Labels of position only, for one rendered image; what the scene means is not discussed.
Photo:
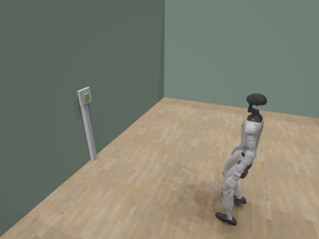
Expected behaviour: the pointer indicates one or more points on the button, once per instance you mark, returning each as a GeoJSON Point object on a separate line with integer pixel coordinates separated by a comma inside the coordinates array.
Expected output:
{"type": "Point", "coordinates": [86, 96]}

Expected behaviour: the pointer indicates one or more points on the robot left hand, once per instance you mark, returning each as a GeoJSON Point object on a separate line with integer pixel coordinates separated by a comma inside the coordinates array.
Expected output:
{"type": "Point", "coordinates": [231, 182]}

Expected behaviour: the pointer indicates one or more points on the robot right hand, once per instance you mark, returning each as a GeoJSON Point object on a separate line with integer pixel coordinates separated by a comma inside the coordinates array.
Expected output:
{"type": "Point", "coordinates": [237, 148]}

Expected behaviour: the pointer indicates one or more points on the left robot forearm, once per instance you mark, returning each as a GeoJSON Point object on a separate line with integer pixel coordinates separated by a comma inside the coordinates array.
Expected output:
{"type": "Point", "coordinates": [245, 161]}

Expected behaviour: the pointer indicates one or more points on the robot left shin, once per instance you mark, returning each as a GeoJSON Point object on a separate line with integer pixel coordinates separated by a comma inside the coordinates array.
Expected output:
{"type": "Point", "coordinates": [227, 202]}

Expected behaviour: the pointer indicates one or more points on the panel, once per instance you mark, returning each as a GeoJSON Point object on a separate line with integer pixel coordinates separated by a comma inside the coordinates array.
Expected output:
{"type": "Point", "coordinates": [87, 121]}

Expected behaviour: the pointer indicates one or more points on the robot left upper arm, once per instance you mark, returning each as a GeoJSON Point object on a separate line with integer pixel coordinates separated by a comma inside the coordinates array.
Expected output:
{"type": "Point", "coordinates": [251, 132]}

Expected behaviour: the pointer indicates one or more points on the humanoid robot head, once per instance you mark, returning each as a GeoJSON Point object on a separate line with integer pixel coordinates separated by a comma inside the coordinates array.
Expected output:
{"type": "Point", "coordinates": [255, 100]}

